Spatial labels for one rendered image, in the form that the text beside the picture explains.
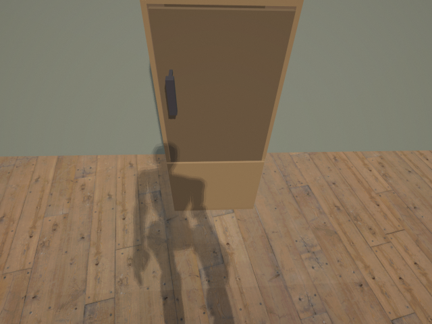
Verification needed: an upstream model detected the cupboard door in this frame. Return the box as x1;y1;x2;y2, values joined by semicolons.
148;7;296;162

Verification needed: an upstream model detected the handle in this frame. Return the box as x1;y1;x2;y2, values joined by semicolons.
165;70;178;115

